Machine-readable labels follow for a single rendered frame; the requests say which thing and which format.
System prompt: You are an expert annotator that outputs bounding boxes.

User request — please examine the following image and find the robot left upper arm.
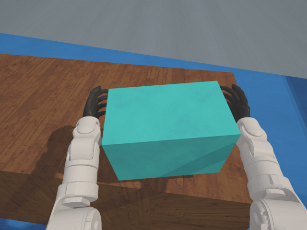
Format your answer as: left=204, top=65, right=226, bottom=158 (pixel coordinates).
left=47, top=207, right=102, bottom=230

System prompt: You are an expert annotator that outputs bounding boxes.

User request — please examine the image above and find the carton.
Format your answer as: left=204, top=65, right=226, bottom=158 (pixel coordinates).
left=102, top=81, right=241, bottom=181

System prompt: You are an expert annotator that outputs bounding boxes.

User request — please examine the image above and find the robot left forearm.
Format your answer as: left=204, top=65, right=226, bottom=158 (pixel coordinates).
left=46, top=116, right=102, bottom=230

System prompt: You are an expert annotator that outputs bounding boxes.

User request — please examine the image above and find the pedestal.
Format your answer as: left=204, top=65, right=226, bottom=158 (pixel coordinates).
left=0, top=54, right=253, bottom=230

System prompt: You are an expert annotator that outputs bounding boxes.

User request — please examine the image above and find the robot left hand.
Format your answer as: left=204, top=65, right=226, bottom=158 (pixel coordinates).
left=83, top=86, right=108, bottom=119

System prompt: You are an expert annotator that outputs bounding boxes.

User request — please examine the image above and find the robot right forearm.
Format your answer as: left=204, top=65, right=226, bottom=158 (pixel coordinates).
left=236, top=117, right=307, bottom=211

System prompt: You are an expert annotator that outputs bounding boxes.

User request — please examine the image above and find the robot right upper arm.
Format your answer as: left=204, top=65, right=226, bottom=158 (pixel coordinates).
left=249, top=198, right=307, bottom=230

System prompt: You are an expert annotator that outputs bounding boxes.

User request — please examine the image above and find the robot right hand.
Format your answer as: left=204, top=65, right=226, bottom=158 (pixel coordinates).
left=220, top=84, right=250, bottom=123

